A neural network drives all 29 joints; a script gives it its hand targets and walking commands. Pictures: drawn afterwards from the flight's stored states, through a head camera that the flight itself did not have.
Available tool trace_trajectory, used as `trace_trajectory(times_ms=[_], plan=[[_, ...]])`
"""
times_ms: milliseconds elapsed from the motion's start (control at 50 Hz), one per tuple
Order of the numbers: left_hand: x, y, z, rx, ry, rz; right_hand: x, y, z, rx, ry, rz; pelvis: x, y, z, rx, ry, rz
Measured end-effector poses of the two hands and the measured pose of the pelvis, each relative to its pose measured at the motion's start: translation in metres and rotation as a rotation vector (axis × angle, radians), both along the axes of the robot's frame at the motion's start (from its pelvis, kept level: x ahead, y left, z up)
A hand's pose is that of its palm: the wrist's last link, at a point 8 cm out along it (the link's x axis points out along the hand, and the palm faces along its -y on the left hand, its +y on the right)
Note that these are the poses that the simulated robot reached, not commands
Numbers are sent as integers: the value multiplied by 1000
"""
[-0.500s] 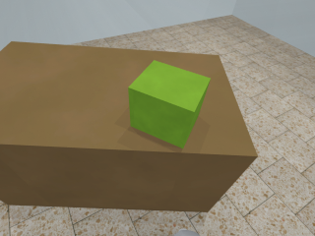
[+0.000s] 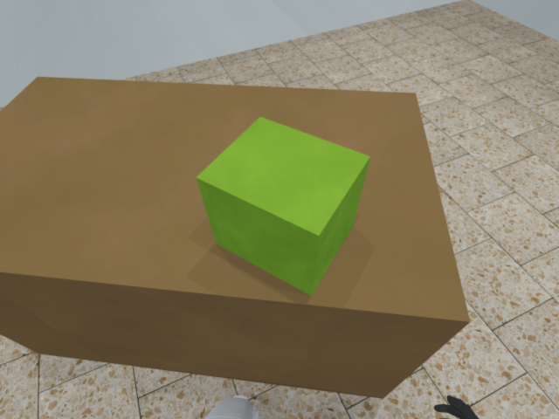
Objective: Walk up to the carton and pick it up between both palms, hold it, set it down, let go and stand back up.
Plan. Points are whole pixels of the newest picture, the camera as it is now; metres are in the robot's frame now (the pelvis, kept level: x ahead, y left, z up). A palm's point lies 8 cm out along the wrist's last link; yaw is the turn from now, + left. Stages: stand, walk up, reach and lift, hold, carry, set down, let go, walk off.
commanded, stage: walk up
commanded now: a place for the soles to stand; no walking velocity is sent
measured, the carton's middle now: (285, 204) +0.47 +0.04 +0.00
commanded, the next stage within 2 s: reach and lift in 1.74 s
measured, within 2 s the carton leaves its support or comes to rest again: neither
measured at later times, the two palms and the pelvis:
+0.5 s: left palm (95, 410) +0.14 +0.29 -0.09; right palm out of the picture +0.16 -0.22 -0.08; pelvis +0.03 +0.04 +0.00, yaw -3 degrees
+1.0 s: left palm (94, 413) +0.14 +0.29 -0.09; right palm out of the picture +0.11 -0.22 -0.09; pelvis +0.02 +0.05 +0.01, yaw -7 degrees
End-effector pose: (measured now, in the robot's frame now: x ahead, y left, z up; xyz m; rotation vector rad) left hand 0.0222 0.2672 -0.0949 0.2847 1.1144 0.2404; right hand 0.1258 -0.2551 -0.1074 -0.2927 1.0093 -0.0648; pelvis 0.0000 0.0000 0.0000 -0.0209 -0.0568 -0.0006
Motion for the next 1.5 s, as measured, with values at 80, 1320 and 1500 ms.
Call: trace_trajectory(times_ms=[80,1320,1500], plan=[[18,8,-10,-28,-9,-16,19,15,0,6,-35,-5,8,9,-6,-2,8,-2],[142,22,6,-70,-164,-273,-36,24,13,-2,-63,-235,15,49,1,31,20,-177],[150,16,9,-62,-180,-312,-53,19,9,-1,-55,-267,11,48,-1,35,20,-206]])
